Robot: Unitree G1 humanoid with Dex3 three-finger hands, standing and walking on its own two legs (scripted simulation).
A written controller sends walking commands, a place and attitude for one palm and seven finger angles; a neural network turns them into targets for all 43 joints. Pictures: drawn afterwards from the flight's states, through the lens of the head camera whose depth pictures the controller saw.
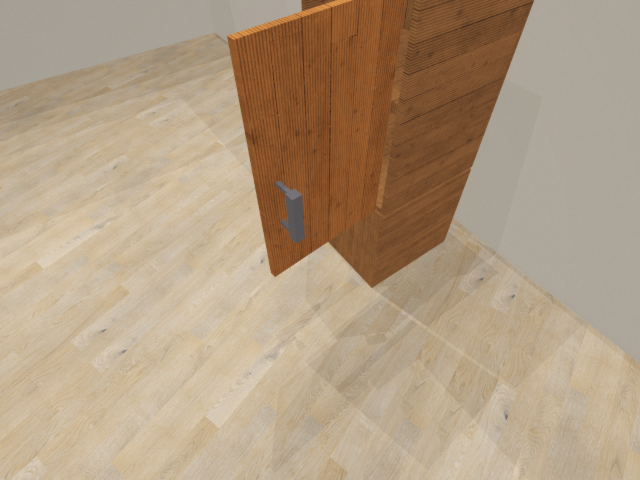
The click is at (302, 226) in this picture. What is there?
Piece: cupboard door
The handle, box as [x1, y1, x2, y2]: [275, 181, 304, 242]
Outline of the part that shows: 275,182 276,186 285,194 288,218 287,222 284,219 280,221 281,224 289,231 289,236 295,242 297,242 304,237 301,194 294,188 290,190 280,181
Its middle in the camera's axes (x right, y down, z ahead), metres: -0.07 -0.06 +0.82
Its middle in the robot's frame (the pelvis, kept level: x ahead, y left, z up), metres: +0.64 +0.10 -0.12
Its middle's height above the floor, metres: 0.66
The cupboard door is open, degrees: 95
